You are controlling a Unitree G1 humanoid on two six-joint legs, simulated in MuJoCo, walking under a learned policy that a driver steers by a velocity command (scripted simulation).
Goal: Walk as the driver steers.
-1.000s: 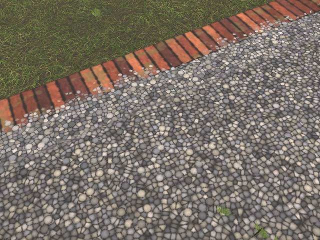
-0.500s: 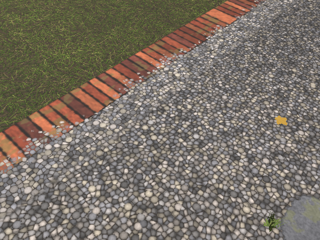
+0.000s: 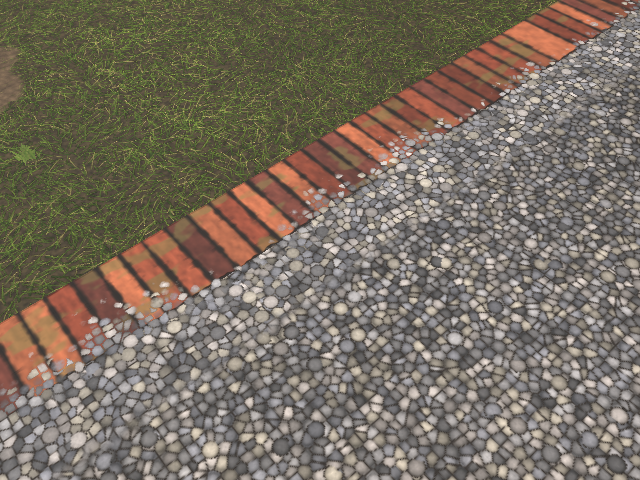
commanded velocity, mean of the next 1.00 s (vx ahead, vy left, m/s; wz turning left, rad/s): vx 0.50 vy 0.00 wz -0.03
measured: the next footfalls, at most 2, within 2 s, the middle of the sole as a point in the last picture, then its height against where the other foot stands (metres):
left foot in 0.30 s outside the picture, level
right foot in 0.88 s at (344, 404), level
